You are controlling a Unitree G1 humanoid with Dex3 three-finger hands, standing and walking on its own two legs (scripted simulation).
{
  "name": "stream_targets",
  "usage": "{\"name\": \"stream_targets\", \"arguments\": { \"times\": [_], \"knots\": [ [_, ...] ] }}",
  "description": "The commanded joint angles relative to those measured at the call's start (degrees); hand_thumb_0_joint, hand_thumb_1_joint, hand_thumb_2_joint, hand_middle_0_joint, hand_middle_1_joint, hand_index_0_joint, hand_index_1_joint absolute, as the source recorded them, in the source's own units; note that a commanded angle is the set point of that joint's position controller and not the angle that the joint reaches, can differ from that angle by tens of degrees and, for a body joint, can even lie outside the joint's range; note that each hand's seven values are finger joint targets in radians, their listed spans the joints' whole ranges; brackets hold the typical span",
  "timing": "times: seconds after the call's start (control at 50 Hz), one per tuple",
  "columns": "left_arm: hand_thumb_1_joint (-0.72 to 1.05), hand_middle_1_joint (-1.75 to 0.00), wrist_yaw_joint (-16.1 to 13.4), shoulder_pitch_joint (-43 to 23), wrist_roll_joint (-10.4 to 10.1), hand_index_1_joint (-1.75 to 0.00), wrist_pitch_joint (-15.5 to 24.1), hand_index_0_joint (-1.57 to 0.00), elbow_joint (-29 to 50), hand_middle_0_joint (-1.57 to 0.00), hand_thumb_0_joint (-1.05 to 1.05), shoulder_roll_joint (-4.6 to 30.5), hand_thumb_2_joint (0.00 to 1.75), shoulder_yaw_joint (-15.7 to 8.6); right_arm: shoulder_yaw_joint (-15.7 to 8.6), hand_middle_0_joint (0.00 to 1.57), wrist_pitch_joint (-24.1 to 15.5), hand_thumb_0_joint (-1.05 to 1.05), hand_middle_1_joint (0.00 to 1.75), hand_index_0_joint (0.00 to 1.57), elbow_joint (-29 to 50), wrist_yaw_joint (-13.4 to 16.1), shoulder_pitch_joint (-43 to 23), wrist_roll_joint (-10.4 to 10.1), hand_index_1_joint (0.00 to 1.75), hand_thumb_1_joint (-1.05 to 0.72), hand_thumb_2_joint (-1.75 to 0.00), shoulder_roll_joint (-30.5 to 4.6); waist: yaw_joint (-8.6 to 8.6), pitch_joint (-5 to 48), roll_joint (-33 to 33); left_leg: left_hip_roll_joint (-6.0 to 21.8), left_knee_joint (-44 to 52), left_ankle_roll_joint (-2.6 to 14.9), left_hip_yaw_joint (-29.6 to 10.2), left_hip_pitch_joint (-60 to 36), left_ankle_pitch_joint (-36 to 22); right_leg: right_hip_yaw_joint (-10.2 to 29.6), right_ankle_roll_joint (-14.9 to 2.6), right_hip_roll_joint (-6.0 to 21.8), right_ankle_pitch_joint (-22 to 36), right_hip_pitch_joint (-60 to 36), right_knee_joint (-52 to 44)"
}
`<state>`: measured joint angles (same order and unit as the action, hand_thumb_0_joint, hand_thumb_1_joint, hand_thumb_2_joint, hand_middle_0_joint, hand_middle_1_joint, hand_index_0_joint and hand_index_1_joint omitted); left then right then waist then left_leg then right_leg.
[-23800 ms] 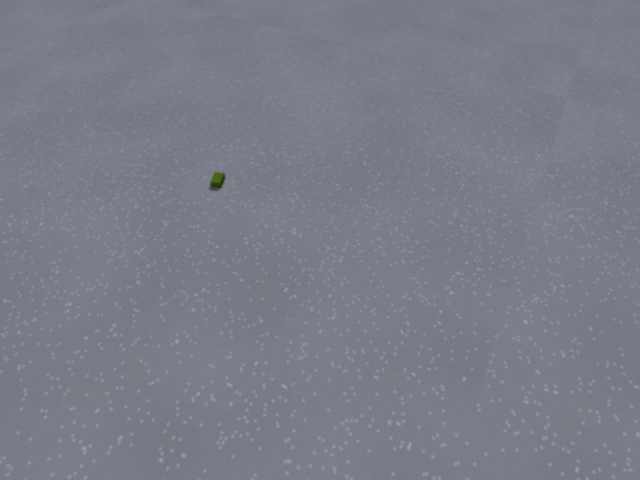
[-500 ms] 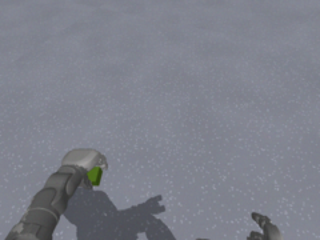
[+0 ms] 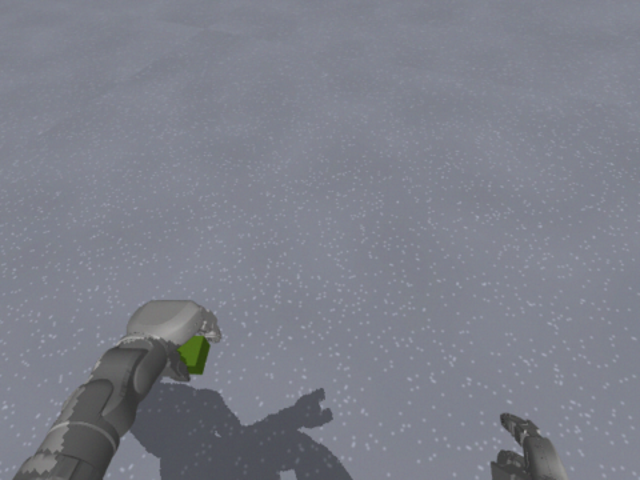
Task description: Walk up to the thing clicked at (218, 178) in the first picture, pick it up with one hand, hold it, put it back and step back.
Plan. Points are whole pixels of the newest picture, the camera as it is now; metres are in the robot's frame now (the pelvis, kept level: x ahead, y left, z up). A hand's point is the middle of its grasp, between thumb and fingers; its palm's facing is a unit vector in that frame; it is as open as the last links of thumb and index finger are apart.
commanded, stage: hold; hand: left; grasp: from above
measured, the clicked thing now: (180, 354) +0.31 +0.23 -0.07
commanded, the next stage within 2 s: crouch in 0.82 s
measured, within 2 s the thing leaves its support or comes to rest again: neither
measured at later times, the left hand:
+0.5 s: hand (175, 355) +0.28 +0.21 -0.02, palm faces -0.48 +0.00 -0.88, open 7.2 cm
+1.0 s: hand (174, 350) +0.29 +0.22 -0.02, palm faces -0.47 +0.00 -0.88, open 7.2 cm
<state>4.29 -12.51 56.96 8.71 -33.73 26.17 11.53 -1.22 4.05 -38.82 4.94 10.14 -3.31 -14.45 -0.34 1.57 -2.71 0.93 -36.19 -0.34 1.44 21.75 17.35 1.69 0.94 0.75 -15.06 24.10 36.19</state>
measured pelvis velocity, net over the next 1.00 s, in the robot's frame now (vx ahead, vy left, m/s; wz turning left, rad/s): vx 0.00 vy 0.00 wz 0.00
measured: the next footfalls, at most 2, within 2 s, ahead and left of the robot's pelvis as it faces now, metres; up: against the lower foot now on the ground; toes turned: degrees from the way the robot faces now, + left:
none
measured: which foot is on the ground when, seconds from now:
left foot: down 0.00-1.00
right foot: down 0.00-1.00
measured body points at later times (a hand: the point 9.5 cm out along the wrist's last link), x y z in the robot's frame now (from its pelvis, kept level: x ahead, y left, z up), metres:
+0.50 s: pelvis +0.00 +0.00 +0.01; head +0.01 -0.03 +0.46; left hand +0.30 +0.21 +0.03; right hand +0.15 -0.25 -0.11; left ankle +0.01 +0.12 -0.72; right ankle +0.04 -0.13 -0.72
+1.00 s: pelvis +0.00 +0.00 +0.01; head +0.02 -0.02 +0.46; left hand +0.31 +0.22 +0.03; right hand +0.16 -0.25 -0.11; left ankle +0.01 +0.12 -0.72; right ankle +0.04 -0.13 -0.72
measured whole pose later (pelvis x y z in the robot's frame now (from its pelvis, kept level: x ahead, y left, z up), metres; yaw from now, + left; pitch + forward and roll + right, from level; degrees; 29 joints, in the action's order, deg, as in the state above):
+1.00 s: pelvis +0.00 +0.00 +0.01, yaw +0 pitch +1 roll +0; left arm 4.2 -12.6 56.7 9.3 -33.7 26.2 11.7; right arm -0.8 5.8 -39.2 5.8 9.0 -3.8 -14.1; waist 0.2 -0.1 -2.8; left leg 0.9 -30.1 -0.4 1.6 16.4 14.9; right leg 1.8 0.9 0.8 -12.8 19.0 30.5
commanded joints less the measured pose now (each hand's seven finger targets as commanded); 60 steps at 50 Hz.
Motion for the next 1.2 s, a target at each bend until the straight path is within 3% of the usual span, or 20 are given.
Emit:
{"name": "stream_targets", "arguments": {
  "times": [0.0,0.12,0.18,0.24,0.3,0.36,0.4,0.44,0.52,0.58,0.72,0.74,0.8,0.84,0.9,0.92,0.96,1.04,1.1,1.18],
  "knots": [
    [0.79,-0.26,-2.3,-18.0,-1.1,-0.21,0.1,-1.14,11.2,-1.09,0.0,12.9,0.23,-7.4,-2.5,0.2,-2.3,0.0,0.3,0.2,7.6,0.6,-5.2,0.2,0.3,-0.91,-0.9,-7.2,0.51,14.2,1.1,-1.9,6.2,1.06,0.0,-6.9,-8.4,-1.1,-1.39,-2.5,4.5,-5.8,-6.7],
    [0.76,-0.27,-1.9,-17.9,-1.0,-0.22,-0.3,-1.11,10.8,-1.06,0.0,12.7,0.22,-7.3,-2.3,0.2,-2.3,0.0,0.3,0.2,7.4,0.7,-5.5,0.1,0.3,-0.91,-0.9,-7.1,0.57,13.3,1.1,-1.9,7.4,1.07,0.2,-7.8,-8.1,-1.0,-1.42,-2.5,4.2,-6.6,-7.9],
    [0.78,-0.28,-1.4,-19.3,-1.2,-0.22,-0.3,-1.11,12.0,-1.06,0.0,11.8,0.22,-5.9,-2.3,0.2,-2.3,0.0,0.3,0.2,7.7,0.8,-5.8,0.0,0.3,-0.9,-0.9,-7.2,0.26,13.3,1.3,-1.8,7.9,1.04,0.3,-8.6,-8.5,-1.0,-1.43,-2.5,4.6,-6.6,-8.3],
    [0.76,-0.26,-1.0,-16.9,-1.4,-0.21,-0.3,-1.11,10.6,-1.06,0.0,12.4,0.22,-6.6,-2.2,0.2,-2.3,0.0,0.3,0.2,7.6,0.8,-6.0,-0.1,0.3,-0.91,-0.9,-7.1,1.07,12.6,1.0,-1.7,8.9,0.95,0.1,-8.7,-8.9,-1.2,-1.63,-2.6,4.6,-7.8,-8.7],
    [0.78,-0.27,-0.8,-18.8,-1.7,-0.22,-0.3,-1.12,11.5,-1.06,0.0,11.8,0.2,-5.6,-1.9,0.2,-2.2,0.0,0.3,0.2,8.0,0.9,-6.3,-0.1,0.3,-0.91,-0.9,-7.0,0.14,11.7,2.4,-1.7,9.1,1.22,0.2,-8.8,-8.1,-1.0,-1.35,-2.5,4.2,-7.3,-9.4],
    [0.77,-0.25,-0.9,-17.1,-1.8,-0.2,0.0,-1.12,11.0,-1.07,0.0,13.1,0.2,-7.6,-1.9,0.2,-2.2,0.0,0.3,0.2,8.2,1.1,-6.7,-0.1,0.3,-0.91,-0.9,-6.8,1.16,11.6,2.0,-2.0,9.5,1.26,0.5,-8.6,-6.9,-0.7,-1.32,-2.2,2.7,-8.1,-10.3],
    [0.79,-0.26,-0.5,-17.2,-1.5,-0.21,0.1,-1.13,11.1,-1.07,0.0,11.4,0.2,-5.6,-1.7,0.2,-2.1,0.0,0.3,0.2,8.5,1.1,-7.0,-0.1,0.3,-0.91,-0.9,-6.7,0.37,11.3,2.3,-2.0,9.5,1.37,0.5,-9.1,-7.2,-0.6,-1.22,-2.2,3.2,-7.6,-10.4],
    [0.76,-0.25,-0.8,-18.5,-1.7,-0.2,0.4,-1.12,12.7,-1.07,0.0,13.1,0.19,-7.2,-2.0,0.2,-2.1,0.0,0.3,0.2,8.0,1.2,-6.6,-0.1,0.3,-0.91,-0.9,-6.8,0.85,13.5,1.4,-1.9,9.6,1.21,0.5,-10.8,-9.2,-0.7,-1.36,-2.3,5.0,-9.1,-10.1],
    [0.79,-0.25,-1.1,-18.5,-1.7,-0.21,0.6,-1.14,12.7,-1.1,0.0,11.4,0.24,-5.6,-1.8,0.2,-2.0,0.0,0.3,0.2,7.7,1.4,-6.8,-0.1,0.3,-0.91,-0.9,-6.6,0.44,13.4,1.9,-2.0,9.6,1.25,0.5,-11.3,-10.2,-0.7,-1.27,-2.2,6.2,-9.1,-10.3],
    [0.78,-0.26,-1.7,-17.1,-1.5,-0.21,0.3,-1.14,10.4,-1.09,0.0,12.7,0.22,-7.5,-1.7,0.2,-1.7,0.0,0.3,0.2,7.7,1.5,-7.1,-0.1,0.3,-0.91,-0.9,-6.6,1.21,11.2,2.6,-2.1,10.0,1.21,0.6,-9.8,-8.5,-0.9,-1.27,-2.3,4.1,-8.6,-11.0],
    [0.8,-0.26,-1.1,-17.0,-1.3,-0.21,0.0,-1.15,11.2,-1.1,0.0,11.5,0.23,-5.8,-2.0,0.2,-1.1,0.0,0.3,0.2,7.8,1.4,-7.0,-0.3,0.3,-0.91,-0.9,-6.6,0.63,12.5,2.5,-1.9,10.1,1.19,0.3,-10.8,-10.5,-1.0,-1.34,-2.4,6.4,-9.4,-10.6],
    [0.81,-0.26,-1.3,-17.4,-1.5,-0.21,0.2,-1.15,12.2,-1.1,0.0,12.7,0.21,-7.1,-2.0,0.2,-1.0,0.0,0.3,0.2,7.8,1.4,-6.7,-0.3,0.3,-0.91,-0.9,-6.8,1.12,12.9,2.3,-1.9,10.3,1.22,0.4,-10.9,-10.4,-0.9,-1.37,-2.4,6.3,-9.9,-10.7],
    [0.79,-0.25,-1.5,-18.5,-1.2,-0.2,0.5,-1.14,10.2,-1.09,0.0,11.3,0.22,-5.7,-1.8,0.2,-0.8,0.0,0.3,0.2,7.5,1.4,-6.5,-0.2,0.3,-0.91,-0.9,-6.6,-0.02,12.0,2.1,-1.7,10.2,1.21,0.3,-11.0,-9.9,-0.9,-1.4,-2.4,6.0,-8.3,-10.6],
    [0.79,-0.26,-2.1,-18.9,-1.3,-0.21,0.8,-1.14,11.3,-1.08,0.0,13.5,0.21,-7.8,-2.0,0.2,-0.7,0.0,0.3,0.2,7.4,1.4,-6.5,-0.1,0.3,-0.91,-0.9,-6.7,0.88,13.7,1.0,-2.0,10.1,1.1,0.4,-11.4,-10.9,-0.8,-1.48,-2.3,6.9,-9.6,-10.4],
    [0.83,-0.34,-2.3,-17.8,-1.1,-0.26,0.9,-1.17,11.1,-1.08,0.0,12.6,0.14,-7.2,-2.0,0.2,-0.5,0.0,0.3,0.2,7.4,1.2,-6.3,-0.1,0.3,-0.93,-0.91,-6.7,0.89,13.4,0.7,-1.8,10.2,0.98,0.2,-11.4,-11.6,-1.0,-1.57,-2.5,7.4,-9.7,-10.2],
    [0.75,-0.3,-2.2,-17.4,-1.1,-0.24,0.9,-1.09,10.8,-1.0,0.0,11.5,0.18,-6.1,-2.1,0.2,-0.5,0.0,0.3,0.2,7.7,1.2,-6.8,-0.2,0.3,-0.89,-0.9,-6.5,0.87,13.1,0.8,-1.9,10.2,0.94,0.2,-11.4,-12.0,-1.1,-1.62,-2.5,7.6,-9.8,-10.3],
    [0.78,-0.32,-2.3,-16.2,-0.8,-0.28,0.8,-1.12,9.5,-1.08,0.0,11.1,0.29,-6.2,-2.2,0.2,-0.3,0.0,0.3,0.2,7.6,1.3,-6.3,-0.3,0.3,-0.9,-0.9,-6.6,0.65,13.0,2.8,-2.0,9.7,1.17,0.4,-10.9,-12.2,-1.0,-1.33,-2.3,8.1,-9.8,-10.5],
    [0.82,-0.32,-3.4,-14.6,-0.6,-0.28,1.6,-1.16,7.8,-1.11,0.0,10.8,0.3,-6.1,-2.3,0.2,0.3,0.0,0.3,0.2,7.6,0.9,-6.1,-0.4,0.3,-0.9,-0.9,-6.7,0.55,11.0,3.0,-1.6,9.2,0.9,0.0,-9.4,-12.3,-1.4,-1.59,-2.5,7.8,-7.7,-9.4],
    [0.83,-0.32,-5.8,-14.4,0.9,-0.28,2.8,-1.16,5.0,-1.12,0.0,10.2,0.31,-6.6,-2.4,0.2,0.8,0.0,0.3,0.2,7.3,0.6,-5.8,-0.1,0.3,-0.9,-0.9,-6.3,0.06,10.6,4.0,-2.1,7.1,1.0,0.1,-6.7,-10.8,-1.4,-1.47,-2.2,6.8,-5.7,-8.0],
    [0.8,-0.32,-10.3,-20.0,4.1,-0.29,4.7,-1.15,1.0,-1.12,0.0,10.5,0.32,-6.7,-2.8,0.2,1.2,0.0,0.3,0.2,5.9,-0.1,-3.9,0.8,0.3,-0.91,-0.9,-6.5,-1.53,12.6,3.7,-2.5,0.6,1.03,0.3,-0.7,-7.9,-0.9,-1.2,-1.8,5.2,0.7,-3.0]
  ]
}}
